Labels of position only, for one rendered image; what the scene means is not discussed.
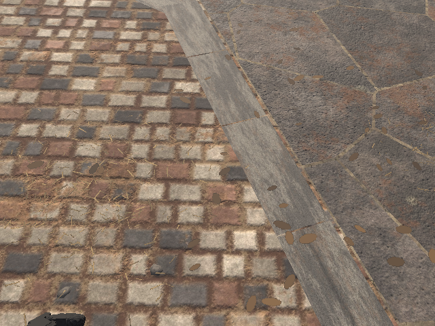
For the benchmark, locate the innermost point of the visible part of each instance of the left robot hand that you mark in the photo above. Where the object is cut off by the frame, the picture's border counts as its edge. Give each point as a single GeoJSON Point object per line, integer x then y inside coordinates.
{"type": "Point", "coordinates": [68, 319]}

